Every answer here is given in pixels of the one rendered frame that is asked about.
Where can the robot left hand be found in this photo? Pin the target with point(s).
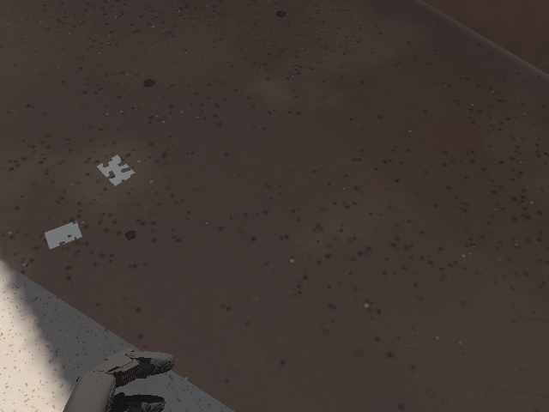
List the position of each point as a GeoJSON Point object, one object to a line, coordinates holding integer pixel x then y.
{"type": "Point", "coordinates": [94, 392]}

